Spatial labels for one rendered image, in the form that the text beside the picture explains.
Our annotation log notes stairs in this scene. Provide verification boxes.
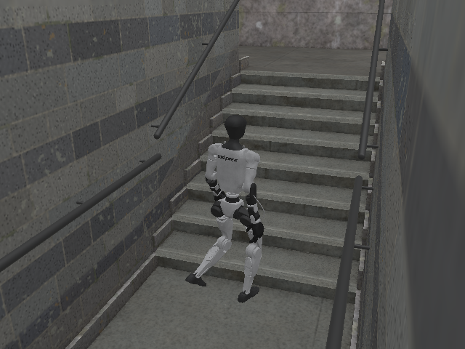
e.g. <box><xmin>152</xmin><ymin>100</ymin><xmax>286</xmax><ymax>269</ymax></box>
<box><xmin>157</xmin><ymin>74</ymin><xmax>380</xmax><ymax>304</ymax></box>

